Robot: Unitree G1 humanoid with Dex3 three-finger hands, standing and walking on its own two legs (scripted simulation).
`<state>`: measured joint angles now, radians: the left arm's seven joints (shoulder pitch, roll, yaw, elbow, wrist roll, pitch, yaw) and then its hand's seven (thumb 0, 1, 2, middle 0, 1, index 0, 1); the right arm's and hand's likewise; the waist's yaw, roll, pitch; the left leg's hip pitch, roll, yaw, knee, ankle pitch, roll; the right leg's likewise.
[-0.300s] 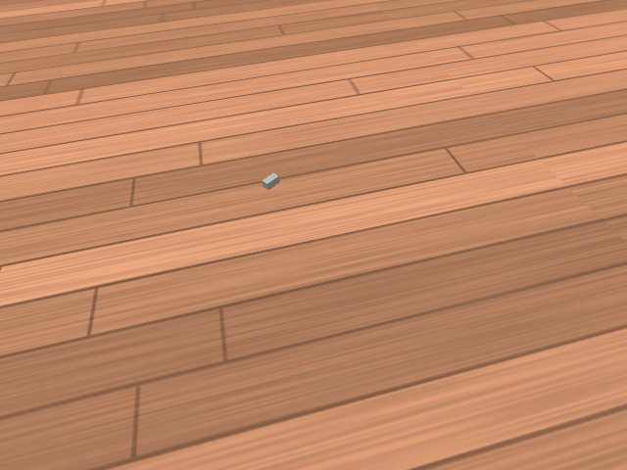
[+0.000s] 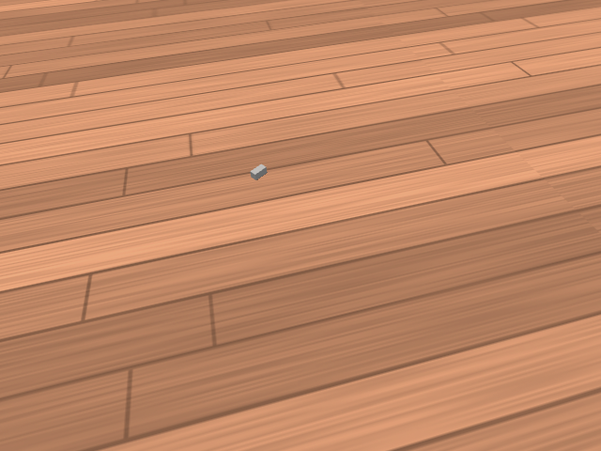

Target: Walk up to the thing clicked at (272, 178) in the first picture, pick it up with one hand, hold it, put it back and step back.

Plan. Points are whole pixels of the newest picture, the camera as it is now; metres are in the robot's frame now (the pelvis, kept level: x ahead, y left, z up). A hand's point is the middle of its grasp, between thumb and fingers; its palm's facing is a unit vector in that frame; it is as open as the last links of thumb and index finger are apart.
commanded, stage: stand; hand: left
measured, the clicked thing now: (258, 172) +1.52 +0.26 -0.76
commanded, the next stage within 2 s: walk up in 0.82 s
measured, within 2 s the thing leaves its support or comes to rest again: neither
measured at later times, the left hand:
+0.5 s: hand out of the picture +0.08 +0.26 -0.16, palm faces -0.02 -0.94 -0.34, open 7.4 cm
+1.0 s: hand out of the picture +0.08 +0.30 -0.15, palm faces +0.19 -0.93 -0.32, open 7.4 cm
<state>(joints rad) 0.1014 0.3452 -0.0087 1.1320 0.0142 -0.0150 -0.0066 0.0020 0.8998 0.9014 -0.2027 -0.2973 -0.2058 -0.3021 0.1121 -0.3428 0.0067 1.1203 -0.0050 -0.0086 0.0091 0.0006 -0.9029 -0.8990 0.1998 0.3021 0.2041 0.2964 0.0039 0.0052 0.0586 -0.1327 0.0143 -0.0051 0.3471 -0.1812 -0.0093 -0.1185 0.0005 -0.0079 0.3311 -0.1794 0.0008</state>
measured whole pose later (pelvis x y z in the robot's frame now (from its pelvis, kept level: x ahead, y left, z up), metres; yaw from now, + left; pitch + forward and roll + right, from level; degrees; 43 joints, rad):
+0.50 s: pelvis +0.01 +0.00 +0.00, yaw +0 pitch -2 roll +0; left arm 0.10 0.35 0.00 1.13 0.01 -0.01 -0.01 0.00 0.90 0.90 -0.20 -0.30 -0.21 -0.30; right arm 0.11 -0.34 0.01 1.12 0.00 -0.01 0.01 0.00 -0.90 -0.90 0.20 0.30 0.20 0.30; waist 0.01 0.01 0.06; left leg -0.12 0.01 -0.01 0.33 -0.18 -0.01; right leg -0.10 -0.01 -0.01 0.32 -0.18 0.00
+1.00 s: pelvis +0.03 +0.01 -0.01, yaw +10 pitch -1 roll -1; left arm 0.11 0.40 0.11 0.98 0.06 -0.02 -0.08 0.00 0.90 0.90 -0.21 -0.30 -0.21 -0.30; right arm 0.26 -0.40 -0.07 1.03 -0.03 -0.01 0.06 0.00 -0.90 -0.90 0.20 0.30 0.21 0.30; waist 0.04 -0.02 0.03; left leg -0.38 0.03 0.04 0.76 -0.38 0.02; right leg -0.12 -0.06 -0.17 0.44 -0.30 -0.01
